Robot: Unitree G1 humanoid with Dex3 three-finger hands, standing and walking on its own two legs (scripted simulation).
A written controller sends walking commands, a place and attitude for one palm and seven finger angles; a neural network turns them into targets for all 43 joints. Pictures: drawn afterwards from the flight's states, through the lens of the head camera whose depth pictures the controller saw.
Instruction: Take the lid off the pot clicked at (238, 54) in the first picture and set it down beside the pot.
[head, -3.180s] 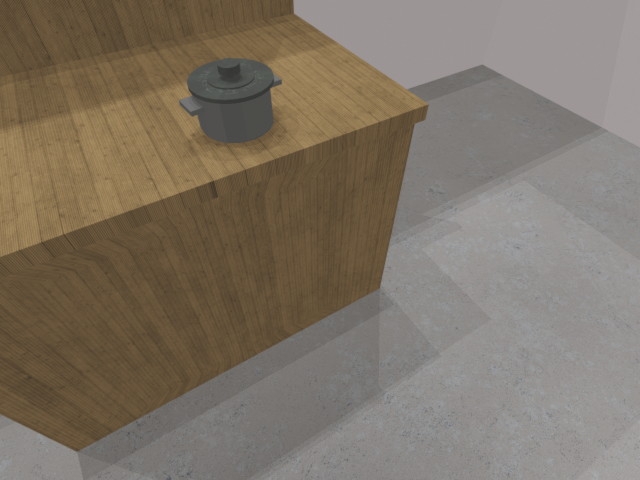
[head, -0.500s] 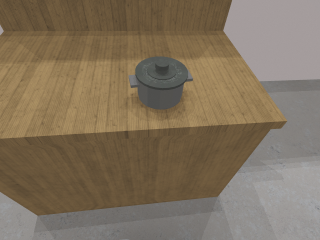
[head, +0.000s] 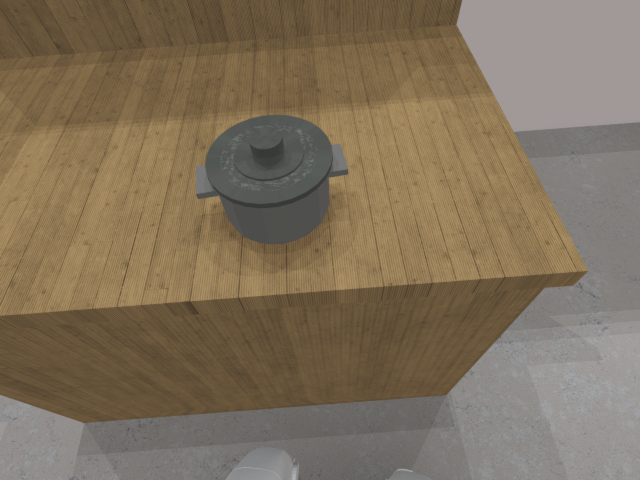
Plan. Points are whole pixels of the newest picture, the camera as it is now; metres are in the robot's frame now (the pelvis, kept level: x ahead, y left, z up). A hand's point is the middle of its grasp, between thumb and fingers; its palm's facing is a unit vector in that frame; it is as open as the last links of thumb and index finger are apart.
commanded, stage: come to a stop and stand still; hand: left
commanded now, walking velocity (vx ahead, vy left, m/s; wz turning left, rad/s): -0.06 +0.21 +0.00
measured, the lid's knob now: (266, 142) +0.48 +0.10 +0.14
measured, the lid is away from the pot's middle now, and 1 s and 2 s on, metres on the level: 0.00 0.00 0.00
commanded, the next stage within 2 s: look again from close up in 0.60 s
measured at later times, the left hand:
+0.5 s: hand out of the picture -0.02 +0.27 -0.17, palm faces +0.06 -0.98 -0.20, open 7.4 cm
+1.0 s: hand out of the picture +0.00 +0.20 -0.17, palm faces -0.03 -0.97 -0.23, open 7.3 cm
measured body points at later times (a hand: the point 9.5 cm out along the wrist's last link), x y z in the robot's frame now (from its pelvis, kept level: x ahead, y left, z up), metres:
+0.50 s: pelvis -0.04 +0.06 +0.02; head -0.04 +0.10 +0.46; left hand -0.02 +0.32 -0.15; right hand +0.02 -0.17 -0.12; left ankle -0.04 +0.16 -0.73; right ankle -0.04 -0.08 -0.67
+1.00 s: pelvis -0.04 +0.03 +0.00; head -0.04 +0.02 +0.45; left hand +0.00 +0.26 -0.15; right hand -0.05 -0.19 -0.17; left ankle -0.04 +0.16 -0.73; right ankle -0.08 -0.08 -0.73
